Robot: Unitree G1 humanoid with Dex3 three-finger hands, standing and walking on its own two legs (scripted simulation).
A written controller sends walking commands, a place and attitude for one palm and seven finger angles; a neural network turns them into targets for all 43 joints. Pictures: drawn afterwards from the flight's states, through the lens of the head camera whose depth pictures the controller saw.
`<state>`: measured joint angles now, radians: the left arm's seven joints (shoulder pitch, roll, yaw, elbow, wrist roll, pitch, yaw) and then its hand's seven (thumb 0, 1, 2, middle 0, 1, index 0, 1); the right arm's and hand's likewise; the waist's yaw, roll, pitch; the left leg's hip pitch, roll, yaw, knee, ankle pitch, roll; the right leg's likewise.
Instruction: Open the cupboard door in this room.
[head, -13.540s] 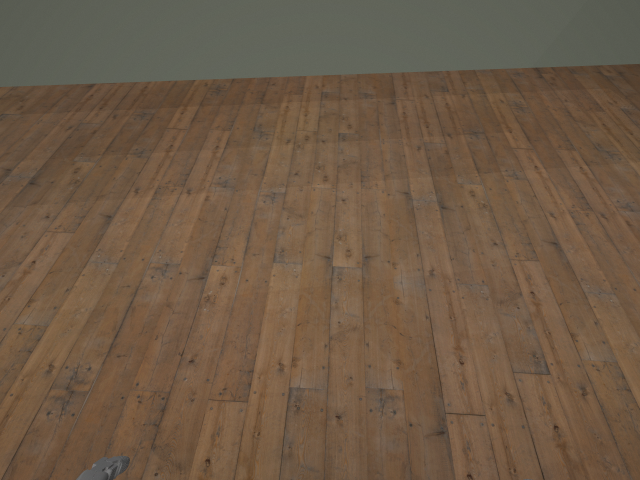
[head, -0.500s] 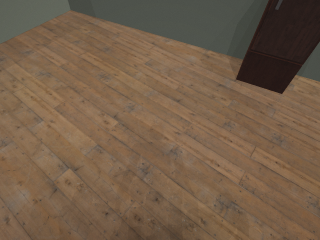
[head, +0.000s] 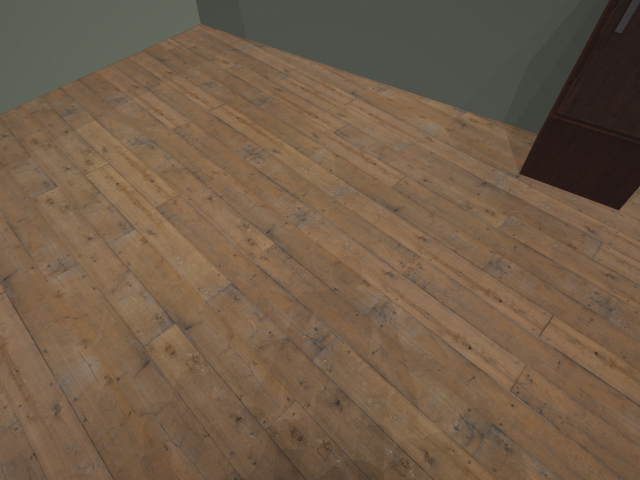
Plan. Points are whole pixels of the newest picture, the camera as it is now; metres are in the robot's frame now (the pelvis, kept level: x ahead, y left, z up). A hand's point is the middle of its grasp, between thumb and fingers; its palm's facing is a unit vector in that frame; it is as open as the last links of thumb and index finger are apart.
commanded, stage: turn or walk to find it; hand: left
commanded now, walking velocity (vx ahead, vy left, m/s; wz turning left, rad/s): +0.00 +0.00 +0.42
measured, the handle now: (631, 8) +1.56 -0.94 +0.01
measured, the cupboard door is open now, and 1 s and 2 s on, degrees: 0 0 0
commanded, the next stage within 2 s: none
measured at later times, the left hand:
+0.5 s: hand out of the picture +0.02 +0.23 -0.18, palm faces +0.19 -0.96 -0.22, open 7.4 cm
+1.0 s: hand out of the picture -0.03 +0.14 -0.15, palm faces +0.40 -0.87 -0.29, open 7.4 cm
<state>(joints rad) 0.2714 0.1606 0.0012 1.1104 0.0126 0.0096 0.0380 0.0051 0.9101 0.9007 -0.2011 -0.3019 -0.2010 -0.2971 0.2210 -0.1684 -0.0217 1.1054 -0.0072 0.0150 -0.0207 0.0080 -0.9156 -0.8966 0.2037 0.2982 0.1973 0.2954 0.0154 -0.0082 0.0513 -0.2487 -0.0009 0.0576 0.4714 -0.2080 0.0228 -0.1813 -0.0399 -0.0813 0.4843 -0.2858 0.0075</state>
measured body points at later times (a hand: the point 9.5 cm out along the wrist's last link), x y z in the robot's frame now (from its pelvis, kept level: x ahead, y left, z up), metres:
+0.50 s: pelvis -0.02 +0.02 +0.00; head +0.03 +0.05 +0.45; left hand +0.01 +0.28 -0.16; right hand +0.07 -0.21 -0.14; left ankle +0.00 +0.11 -0.74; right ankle -0.04 -0.14 -0.66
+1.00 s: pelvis -0.02 -0.06 +0.00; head +0.02 -0.09 +0.45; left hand -0.05 +0.19 -0.12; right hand +0.13 -0.29 -0.16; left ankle -0.09 +0.08 -0.64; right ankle -0.01 -0.15 -0.74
